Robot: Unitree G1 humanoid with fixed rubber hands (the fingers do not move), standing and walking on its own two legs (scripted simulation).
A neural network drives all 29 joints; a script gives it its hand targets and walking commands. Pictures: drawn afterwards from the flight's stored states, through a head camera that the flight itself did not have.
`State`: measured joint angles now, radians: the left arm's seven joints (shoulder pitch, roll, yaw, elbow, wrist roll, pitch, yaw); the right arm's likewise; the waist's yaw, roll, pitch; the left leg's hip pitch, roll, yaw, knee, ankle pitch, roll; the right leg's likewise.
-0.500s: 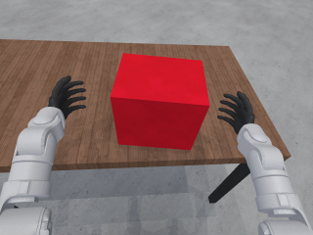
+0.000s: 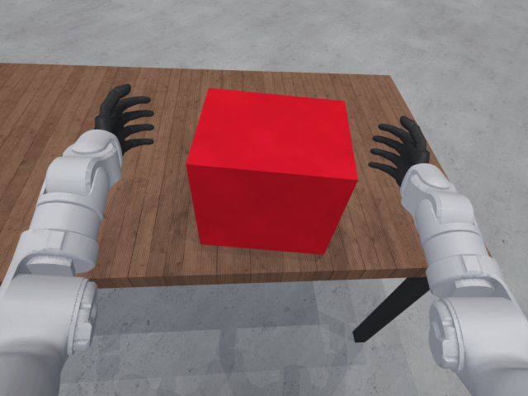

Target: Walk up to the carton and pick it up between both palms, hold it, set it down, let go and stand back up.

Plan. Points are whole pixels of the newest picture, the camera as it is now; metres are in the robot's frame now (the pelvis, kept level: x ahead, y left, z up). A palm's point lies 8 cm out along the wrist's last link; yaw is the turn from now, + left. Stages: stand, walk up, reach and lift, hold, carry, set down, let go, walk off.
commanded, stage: reach and lift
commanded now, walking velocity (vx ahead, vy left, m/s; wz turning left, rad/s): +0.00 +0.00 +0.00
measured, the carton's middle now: (269, 175) +0.48 -0.02 +0.04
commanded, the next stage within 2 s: none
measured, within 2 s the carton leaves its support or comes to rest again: neither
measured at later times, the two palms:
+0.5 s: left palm (138, 165) +0.45 +0.20 +0.09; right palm (388, 192) +0.42 -0.21 +0.07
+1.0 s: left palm (153, 178) +0.45 +0.18 +0.06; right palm (382, 197) +0.42 -0.21 +0.06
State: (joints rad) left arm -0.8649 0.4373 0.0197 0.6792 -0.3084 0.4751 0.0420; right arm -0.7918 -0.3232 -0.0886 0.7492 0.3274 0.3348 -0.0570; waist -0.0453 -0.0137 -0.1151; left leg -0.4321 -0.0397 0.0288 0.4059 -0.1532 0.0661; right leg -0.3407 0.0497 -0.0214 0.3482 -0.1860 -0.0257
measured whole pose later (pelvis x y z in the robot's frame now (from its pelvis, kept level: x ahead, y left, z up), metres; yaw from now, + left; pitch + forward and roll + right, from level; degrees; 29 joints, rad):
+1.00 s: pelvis -0.01 -0.02 -0.02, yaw +0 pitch +21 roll -1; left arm -0.98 0.34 -0.02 1.31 -0.27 -0.16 0.00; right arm -0.83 -0.16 -0.06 1.04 0.23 -0.04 -0.13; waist -0.07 -0.03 -0.26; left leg -0.75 -0.02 0.01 0.57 -0.19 0.03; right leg -0.68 0.06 -0.05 0.55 -0.25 -0.06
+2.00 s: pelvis +0.02 +0.00 +0.00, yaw -1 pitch +11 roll -1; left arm -0.85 0.05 0.44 1.12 0.21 -0.18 0.04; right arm -0.71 0.10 -0.68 0.91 -0.46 -0.22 -0.03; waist 0.02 0.00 -0.08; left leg -0.41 -0.04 0.05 0.38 -0.17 0.06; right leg -0.36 0.03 -0.03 0.37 -0.21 -0.03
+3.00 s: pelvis +0.00 -0.02 +0.00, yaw -2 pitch +11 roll -1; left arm -0.82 0.09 0.35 1.18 0.17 -0.21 0.04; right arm -0.64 0.11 -0.61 1.01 -0.38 -0.32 -0.12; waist 0.02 -0.05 -0.12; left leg -0.42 -0.01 0.07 0.38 -0.15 0.04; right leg -0.35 0.05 -0.08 0.34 -0.18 -0.06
